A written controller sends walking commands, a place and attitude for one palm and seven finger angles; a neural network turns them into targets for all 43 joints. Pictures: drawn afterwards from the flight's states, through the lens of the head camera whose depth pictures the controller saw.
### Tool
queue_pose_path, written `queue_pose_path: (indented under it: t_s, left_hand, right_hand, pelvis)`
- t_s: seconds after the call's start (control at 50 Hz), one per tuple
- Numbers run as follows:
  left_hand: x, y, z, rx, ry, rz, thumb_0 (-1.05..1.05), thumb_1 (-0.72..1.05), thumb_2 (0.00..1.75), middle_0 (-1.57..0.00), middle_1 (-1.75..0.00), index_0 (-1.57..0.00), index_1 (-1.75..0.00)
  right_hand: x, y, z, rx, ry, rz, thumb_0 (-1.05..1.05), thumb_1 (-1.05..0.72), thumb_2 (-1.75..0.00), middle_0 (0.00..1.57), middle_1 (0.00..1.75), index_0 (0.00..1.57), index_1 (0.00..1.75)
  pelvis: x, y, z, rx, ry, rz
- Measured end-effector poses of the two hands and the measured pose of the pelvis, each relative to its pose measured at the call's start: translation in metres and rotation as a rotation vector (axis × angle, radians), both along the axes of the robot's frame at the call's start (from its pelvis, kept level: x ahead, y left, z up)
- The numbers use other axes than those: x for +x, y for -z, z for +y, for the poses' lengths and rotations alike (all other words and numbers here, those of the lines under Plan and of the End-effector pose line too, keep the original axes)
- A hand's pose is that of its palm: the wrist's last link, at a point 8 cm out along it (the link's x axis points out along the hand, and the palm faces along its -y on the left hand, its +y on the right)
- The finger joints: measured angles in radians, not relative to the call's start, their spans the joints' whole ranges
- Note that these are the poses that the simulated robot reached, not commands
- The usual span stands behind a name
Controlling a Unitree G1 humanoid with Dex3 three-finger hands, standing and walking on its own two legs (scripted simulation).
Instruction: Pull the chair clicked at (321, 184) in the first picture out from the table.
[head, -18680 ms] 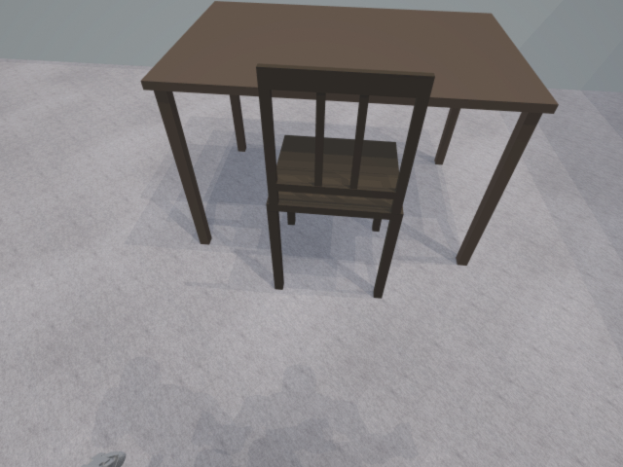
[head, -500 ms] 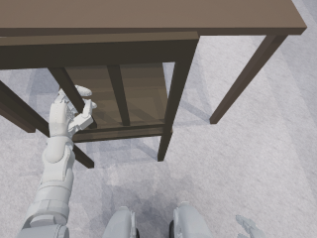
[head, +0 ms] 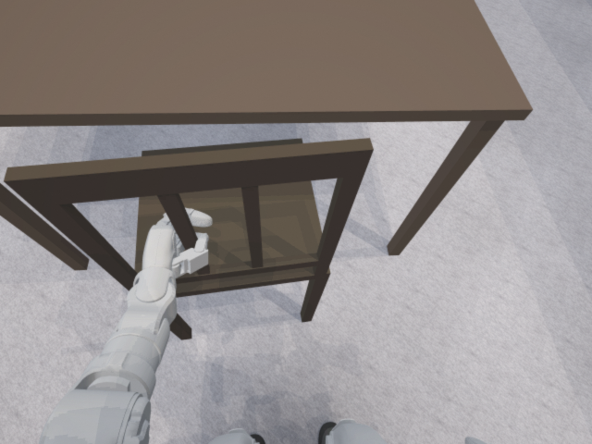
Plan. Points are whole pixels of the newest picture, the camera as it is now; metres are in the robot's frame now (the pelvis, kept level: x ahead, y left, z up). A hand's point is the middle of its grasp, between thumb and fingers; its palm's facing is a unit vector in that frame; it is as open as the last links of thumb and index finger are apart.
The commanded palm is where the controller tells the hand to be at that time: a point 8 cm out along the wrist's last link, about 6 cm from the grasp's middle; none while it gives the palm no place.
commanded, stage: step backward, pulling the chair out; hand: left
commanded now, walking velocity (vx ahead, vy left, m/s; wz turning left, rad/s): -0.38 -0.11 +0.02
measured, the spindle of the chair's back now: (189, 238) +0.42 +0.16 -0.07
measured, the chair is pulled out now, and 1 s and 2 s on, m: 0.04 0.23 0.43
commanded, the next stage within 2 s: none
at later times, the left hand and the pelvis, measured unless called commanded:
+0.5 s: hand (227, 312) +0.29 +0.09 -0.06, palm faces -0.03 -0.99 -0.14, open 5.1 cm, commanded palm +0.28 +0.14 -0.06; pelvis -0.07 -0.01 +0.00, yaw +1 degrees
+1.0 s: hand (229, 387) +0.20 +0.08 -0.06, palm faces +0.05 -0.97 -0.23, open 5.3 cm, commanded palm +0.19 +0.13 -0.06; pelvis -0.17 -0.06 +0.01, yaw -3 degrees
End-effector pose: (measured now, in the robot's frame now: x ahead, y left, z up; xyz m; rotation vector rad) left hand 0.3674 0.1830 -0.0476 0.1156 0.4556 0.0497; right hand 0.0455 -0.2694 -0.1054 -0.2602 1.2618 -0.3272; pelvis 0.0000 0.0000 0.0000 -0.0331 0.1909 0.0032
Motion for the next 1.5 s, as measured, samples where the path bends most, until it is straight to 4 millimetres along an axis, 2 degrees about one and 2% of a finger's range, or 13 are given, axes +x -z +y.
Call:
queue_pose_path:
  t_s: [0.22,0.34,0.5,0.58,0.66,0.74,0.82,0.94,1.04,1.14,1.26,1.4,1.5]
  left_hand:
    - [-0.032,-0.002,-0.021,0.021,-0.011,0.022,0.02,0.73,0.75,-0.3,-1.09,-0.49,-1.45]
    - [-0.056,-0.004,-0.037,0.03,-0.007,0.04,0.01,0.73,0.75,-0.28,-1.09,-0.49,-1.45]
    - [-0.091,-0.006,-0.044,0.023,0.048,0.064,0.01,0.73,0.75,-0.24,-1.09,-0.5,-1.45]
    - [-0.109,-0.007,-0.042,0.031,0.083,0.06,0.0,0.73,0.75,-0.22,-1.11,-0.5,-1.45]
    - [-0.127,-0.008,-0.04,0.022,0.053,0.075,0.01,0.72,0.75,-0.21,-1.11,-0.5,-1.45]
    - [-0.141,-0.008,-0.039,0.041,0.026,0.07,0.01,0.7,0.77,-0.23,-1.11,-0.5,-1.45]
    - [-0.152,-0.009,-0.04,0.085,-0.001,0.057,0.01,0.67,0.78,-0.26,-1.13,-0.5,-1.45]
    - [-0.18,-0.011,-0.049,0.111,-0.046,0.075,0.0,0.67,0.76,-0.27,-1.12,-0.49,-1.45]
    - [-0.197,-0.012,-0.055,0.099,-0.04,0.092,0.0,0.68,0.75,-0.25,-1.12,-0.5,-1.45]
    - [-0.203,-0.012,-0.053,0.098,0.006,0.086,-0.01,0.68,0.74,-0.23,-1.15,-0.5,-1.45]
    - [-0.215,-0.013,-0.052,0.099,0.042,0.072,-0.01,0.69,0.73,-0.2,-1.16,-0.5,-1.45]
    - [-0.251,-0.016,-0.056,0.118,0.033,0.047,0.0,0.7,0.75,-0.19,-1.15,-0.45,-1.45]
    - [-0.279,-0.018,-0.056,0.111,0.049,0.062,0.0,0.7,0.76,-0.17,-1.14,-0.45,-1.45]
  right_hand:
    - [-0.027,0.019,0.012,0.118,0.028,0.007,0.01,-0.91,-0.9,0.2,0.3,0.21,0.3]
    - [-0.034,0.019,-0.01,0.082,0.024,-0.05,0.01,-0.91,-0.9,0.2,0.3,0.21,0.3]
    - [-0.042,0.001,-0.036,-0.053,-0.006,-0.128,0.01,-0.91,-0.9,0.2,0.3,0.2,0.3]
    - [-0.046,-0.006,-0.027,-0.057,-0.023,-0.171,0.01,-0.91,-0.9,0.2,0.3,0.2,0.3]
    - [-0.05,-0.002,-0.007,-0.001,-0.064,-0.191,0.01,-0.91,-0.9,0.2,0.3,0.2,0.3]
    - [-0.06,0.007,0.013,0.083,-0.104,-0.198,0.01,-0.91,-0.9,0.2,0.3,0.2,0.3]
    - [-0.08,0.021,0.016,0.152,-0.113,-0.208,0.01,-0.91,-0.9,0.2,0.3,0.21,0.3]
    - [-0.13,0.037,-0.018,0.163,-0.032,-0.15,0.01,-0.9,-0.9,0.2,0.3,0.21,0.3]
    - [-0.163,0.02,-0.059,0.048,-0.015,-0.078,0.01,-0.91,-0.9,0.2,0.3,0.21,0.3]
    - [-0.175,0.006,-0.082,-0.075,-0.032,-0.051,0.01,-0.91,-0.9,0.2,0.3,0.2,0.3]
    - [-0.18,-0.007,-0.068,-0.053,-0.058,-0.118,0.01,-0.91,-0.9,0.19,0.3,0.2,0.3]
    - [-0.196,0.01,-0.035,0.089,-0.046,-0.175,0.01,-0.91,-0.9,0.2,0.3,0.2,0.3]
    - [-0.214,0.016,-0.023,0.083,-0.061,-0.161,0.01,-0.91,-0.9,0.2,0.3,0.21,0.3]
  pelvis:
    - [-0.022,-0.003,-0.02,0.013,0.022,-0.042]
    - [-0.043,-0.001,-0.029,0.01,0.004,-0.061]
    - [-0.074,-0.001,-0.012,0.01,-0.022,-0.12]
    - [-0.087,-0.001,-0.008,0.024,0.001,-0.137]
    - [-0.1,-0.005,-0.011,0.007,0.009,-0.141]
    - [-0.115,-0.005,-0.022,-0.001,0.033,-0.142]
    - [-0.135,0.0,-0.039,0.006,0.051,-0.141]
    - [-0.161,0.0,-0.056,-0.017,0.051,-0.164]
    - [-0.169,-0.008,-0.056,0.04,0.039,-0.137]
    - [-0.187,-0.005,-0.044,0.044,-0.011,-0.125]
    - [-0.216,-0.007,-0.042,0.044,0.015,-0.147]
    - [-0.243,-0.004,-0.053,0.01,0.016,-0.163]
    - [-0.263,-0.004,-0.043,0.026,-0.006,-0.156]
